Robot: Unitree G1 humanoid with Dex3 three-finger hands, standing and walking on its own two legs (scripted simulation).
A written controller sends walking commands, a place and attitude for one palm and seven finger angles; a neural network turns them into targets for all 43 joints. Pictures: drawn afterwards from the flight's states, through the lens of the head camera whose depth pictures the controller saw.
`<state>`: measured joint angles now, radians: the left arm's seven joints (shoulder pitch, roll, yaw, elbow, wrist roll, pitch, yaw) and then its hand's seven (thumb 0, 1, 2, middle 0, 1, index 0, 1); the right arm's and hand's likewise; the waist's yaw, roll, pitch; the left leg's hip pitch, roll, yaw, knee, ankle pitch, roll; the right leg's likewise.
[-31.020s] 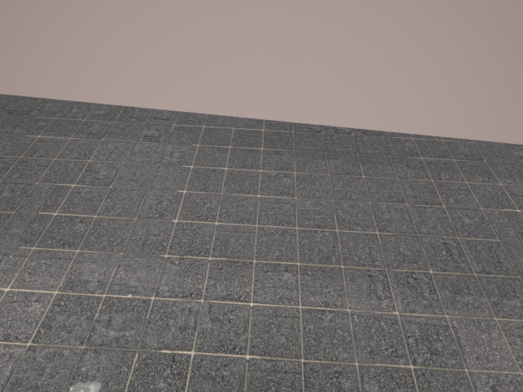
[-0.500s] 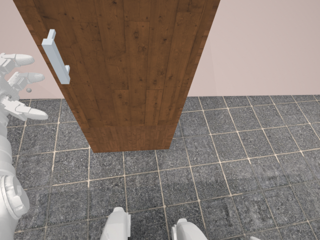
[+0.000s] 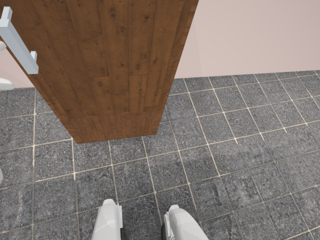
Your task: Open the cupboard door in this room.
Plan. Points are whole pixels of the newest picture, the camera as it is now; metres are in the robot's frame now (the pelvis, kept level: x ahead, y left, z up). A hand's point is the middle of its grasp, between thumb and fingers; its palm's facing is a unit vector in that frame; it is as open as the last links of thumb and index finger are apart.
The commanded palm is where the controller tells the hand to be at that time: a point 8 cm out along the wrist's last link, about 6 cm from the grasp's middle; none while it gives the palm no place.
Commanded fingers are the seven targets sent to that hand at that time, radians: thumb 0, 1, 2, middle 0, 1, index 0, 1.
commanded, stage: move the hooked fingers beside the handle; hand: left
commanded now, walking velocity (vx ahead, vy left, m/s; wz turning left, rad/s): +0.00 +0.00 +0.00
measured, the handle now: (21, 43) +0.54 +0.29 +0.10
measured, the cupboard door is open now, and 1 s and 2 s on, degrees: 0 0 0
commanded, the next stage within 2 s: slide the fingers in behind the handle in 0.72 s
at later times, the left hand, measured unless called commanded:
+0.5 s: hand out of the picture +0.49 +0.34 +0.10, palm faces +0.11 -0.99 +0.02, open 14.0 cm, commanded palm +0.48 +0.37 +0.09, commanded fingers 0.00 -0.50 0.30 -0.30 -1.20 -0.30 -1.20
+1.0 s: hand out of the picture +0.48 +0.33 +0.10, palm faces +0.10 -0.99 +0.01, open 14.0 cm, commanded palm +0.47 +0.35 +0.09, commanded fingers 0.00 -0.50 0.30 -0.30 -1.20 -0.30 -1.20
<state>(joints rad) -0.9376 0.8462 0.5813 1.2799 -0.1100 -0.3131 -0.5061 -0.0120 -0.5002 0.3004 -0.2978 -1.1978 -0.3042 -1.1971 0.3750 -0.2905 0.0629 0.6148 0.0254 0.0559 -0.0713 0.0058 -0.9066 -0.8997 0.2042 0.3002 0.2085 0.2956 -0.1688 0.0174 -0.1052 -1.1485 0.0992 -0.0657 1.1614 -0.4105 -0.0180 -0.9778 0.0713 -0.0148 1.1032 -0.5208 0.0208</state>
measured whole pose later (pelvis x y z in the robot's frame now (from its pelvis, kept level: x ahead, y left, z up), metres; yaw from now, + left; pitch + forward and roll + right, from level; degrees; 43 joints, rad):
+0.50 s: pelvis +0.01 +0.01 +0.00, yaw +0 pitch +23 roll -6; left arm -0.92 0.81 0.56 1.23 -0.11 -0.30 -0.50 -0.01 -0.50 0.30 -0.30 -1.20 -0.30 -1.20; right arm 0.36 -0.28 0.07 0.60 0.02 0.07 -0.06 0.00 -0.91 -0.90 0.20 0.30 0.21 0.30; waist -0.16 0.01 -0.11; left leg -1.14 0.09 -0.07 1.16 -0.42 -0.01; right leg -0.96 0.06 -0.02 1.07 -0.52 0.03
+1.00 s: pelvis +0.01 +0.01 +0.00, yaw +0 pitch +23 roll -6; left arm -0.88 0.77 0.55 1.19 -0.13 -0.32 -0.50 -0.01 -0.50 0.30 -0.30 -1.20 -0.30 -1.20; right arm 0.37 -0.27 0.06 0.62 0.01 0.08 -0.05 0.00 -0.91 -0.90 0.20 0.30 0.21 0.30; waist -0.15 0.02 -0.11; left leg -1.14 0.09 -0.07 1.16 -0.42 -0.01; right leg -0.96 0.06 -0.02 1.08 -0.53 0.03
